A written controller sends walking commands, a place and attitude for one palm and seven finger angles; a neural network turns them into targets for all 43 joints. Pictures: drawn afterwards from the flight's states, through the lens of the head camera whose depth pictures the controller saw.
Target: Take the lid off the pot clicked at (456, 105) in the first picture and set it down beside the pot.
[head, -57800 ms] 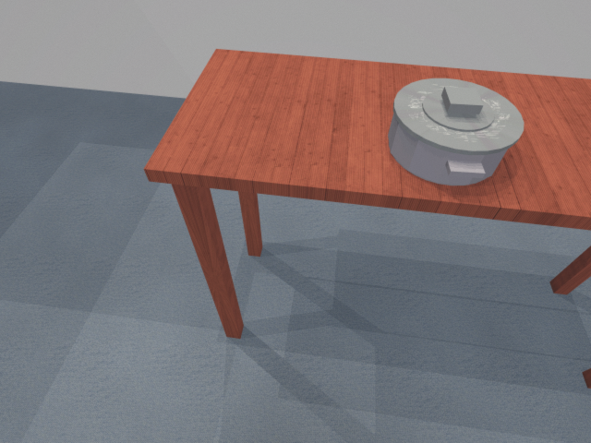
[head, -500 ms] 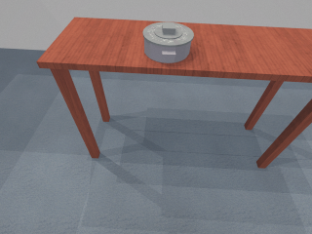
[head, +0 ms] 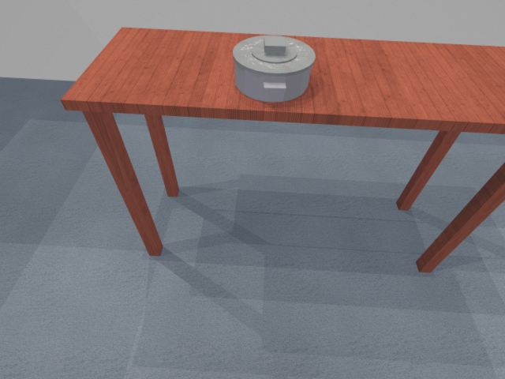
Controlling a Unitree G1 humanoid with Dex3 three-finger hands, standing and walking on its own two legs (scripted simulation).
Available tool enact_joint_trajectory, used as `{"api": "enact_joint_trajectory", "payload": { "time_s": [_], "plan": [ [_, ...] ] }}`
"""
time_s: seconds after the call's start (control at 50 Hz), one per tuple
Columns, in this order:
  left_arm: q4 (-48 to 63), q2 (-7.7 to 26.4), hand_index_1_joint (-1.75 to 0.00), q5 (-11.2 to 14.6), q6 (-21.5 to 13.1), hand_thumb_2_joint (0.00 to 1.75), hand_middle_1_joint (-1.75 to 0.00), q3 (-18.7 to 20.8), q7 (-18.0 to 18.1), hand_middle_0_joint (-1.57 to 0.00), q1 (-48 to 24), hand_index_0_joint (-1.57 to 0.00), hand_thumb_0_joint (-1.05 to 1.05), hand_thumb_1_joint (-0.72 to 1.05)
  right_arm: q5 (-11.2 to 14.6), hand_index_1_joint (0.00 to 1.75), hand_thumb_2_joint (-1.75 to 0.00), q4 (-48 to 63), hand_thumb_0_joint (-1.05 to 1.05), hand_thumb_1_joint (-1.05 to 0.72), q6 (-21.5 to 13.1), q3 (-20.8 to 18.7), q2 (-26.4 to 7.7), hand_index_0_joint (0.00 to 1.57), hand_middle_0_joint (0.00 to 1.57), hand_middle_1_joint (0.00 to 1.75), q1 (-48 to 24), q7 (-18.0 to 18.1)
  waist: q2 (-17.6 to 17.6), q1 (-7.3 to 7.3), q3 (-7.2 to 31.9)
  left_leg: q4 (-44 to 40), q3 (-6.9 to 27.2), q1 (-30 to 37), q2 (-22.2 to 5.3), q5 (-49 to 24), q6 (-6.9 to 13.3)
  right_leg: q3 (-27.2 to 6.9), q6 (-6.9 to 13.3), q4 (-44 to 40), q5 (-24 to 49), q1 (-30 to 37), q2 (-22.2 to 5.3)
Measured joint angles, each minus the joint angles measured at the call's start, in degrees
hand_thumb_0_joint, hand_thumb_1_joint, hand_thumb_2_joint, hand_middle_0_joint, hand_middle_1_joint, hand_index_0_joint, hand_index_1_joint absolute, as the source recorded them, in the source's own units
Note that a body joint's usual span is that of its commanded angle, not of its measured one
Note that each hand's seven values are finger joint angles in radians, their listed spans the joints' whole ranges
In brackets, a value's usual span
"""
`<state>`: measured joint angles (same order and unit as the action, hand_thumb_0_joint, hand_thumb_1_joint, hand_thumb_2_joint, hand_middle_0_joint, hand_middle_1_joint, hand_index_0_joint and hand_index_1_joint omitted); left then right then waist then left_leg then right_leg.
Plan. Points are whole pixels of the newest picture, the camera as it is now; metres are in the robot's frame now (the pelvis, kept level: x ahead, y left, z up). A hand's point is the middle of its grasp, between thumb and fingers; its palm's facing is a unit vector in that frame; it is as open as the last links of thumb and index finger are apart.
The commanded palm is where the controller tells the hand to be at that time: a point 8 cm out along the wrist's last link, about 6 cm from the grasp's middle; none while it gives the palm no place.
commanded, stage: look to check the result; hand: left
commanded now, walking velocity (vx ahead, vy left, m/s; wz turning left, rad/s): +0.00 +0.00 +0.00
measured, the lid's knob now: (274, 44) +0.83 -0.02 +0.14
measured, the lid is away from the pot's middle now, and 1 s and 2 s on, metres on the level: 0.00 0.00 0.00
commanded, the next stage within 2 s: look at it before walking up in 0.12 s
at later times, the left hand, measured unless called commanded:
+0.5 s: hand out of the picture +0.03 +0.19 -0.18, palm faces +0.02 -0.97 -0.23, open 7.4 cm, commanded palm none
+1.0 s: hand out of the picture +0.03 +0.19 -0.18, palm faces +0.00 -0.98 -0.22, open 7.4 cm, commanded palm none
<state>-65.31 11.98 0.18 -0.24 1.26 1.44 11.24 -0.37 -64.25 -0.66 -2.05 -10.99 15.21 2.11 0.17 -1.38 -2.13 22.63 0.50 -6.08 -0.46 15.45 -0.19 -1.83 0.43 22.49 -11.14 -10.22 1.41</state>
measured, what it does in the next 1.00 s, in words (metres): stands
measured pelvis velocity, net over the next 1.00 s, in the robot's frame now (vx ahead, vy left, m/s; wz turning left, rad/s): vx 0.01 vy -0.01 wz -0.02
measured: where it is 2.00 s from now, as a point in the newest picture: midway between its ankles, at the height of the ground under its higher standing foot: (285, 358)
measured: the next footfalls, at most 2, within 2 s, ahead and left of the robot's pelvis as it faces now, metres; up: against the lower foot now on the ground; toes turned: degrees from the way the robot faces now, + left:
left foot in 1.54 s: +0.32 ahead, +0.05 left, +0.00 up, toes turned +2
right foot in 1.86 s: +0.38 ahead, -0.26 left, +0.00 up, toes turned -8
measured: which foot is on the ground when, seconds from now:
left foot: down 0.00-1.00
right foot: down 0.00-1.00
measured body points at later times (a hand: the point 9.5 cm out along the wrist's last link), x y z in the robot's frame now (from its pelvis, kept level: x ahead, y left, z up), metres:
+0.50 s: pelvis +0.00 +0.00 +0.00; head +0.01 +0.00 +0.45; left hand +0.03 +0.25 -0.16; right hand +0.00 -0.25 -0.15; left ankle -0.04 +0.12 -0.74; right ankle +0.01 -0.12 -0.74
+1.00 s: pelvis +0.01 -0.01 +0.00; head +0.01 +0.00 +0.45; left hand +0.03 +0.24 -0.16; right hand -0.01 -0.24 -0.16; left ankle -0.04 +0.12 -0.74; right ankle +0.01 -0.12 -0.74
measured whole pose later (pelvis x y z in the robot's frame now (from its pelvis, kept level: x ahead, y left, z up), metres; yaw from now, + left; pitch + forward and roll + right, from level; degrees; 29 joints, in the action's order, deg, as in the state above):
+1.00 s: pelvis +0.01 -0.01 +0.00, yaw -1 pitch -1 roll +0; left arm -64.9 11.5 -0.3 0.7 1.6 0.9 14.0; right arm -1.1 -64.2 -0.1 -2.4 -10.0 16.7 1.7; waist 0.6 -1.1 -0.5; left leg 23.4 -0.7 -5.5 -0.7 17.0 -0.3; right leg -1.8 1.3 27.9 -16.3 -12.2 1.3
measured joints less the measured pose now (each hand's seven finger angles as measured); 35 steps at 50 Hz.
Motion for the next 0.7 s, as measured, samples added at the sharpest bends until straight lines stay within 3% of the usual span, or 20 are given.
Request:
{"api": "enact_joint_trajectory", "payload": {
  "time_s": [0.7],
  "plan": [
    [0.2,-0.2,-0.30,0.0,0.0,0.90,-0.30,-0.1,0.0,-0.20,0.5,-0.20,0.00,0.91,0.0,0.30,-0.90,-0.2,0.00,-0.90,0.1,0.0,0.0,0.20,0.20,0.30,-0.2,-0.1,0.0,0.06,-0.2,-0.1,0.1,0.0,0.0,-0.2,-0.1,0.1,0.1,-0.1,0.1,0.0,0.0]
  ]
}}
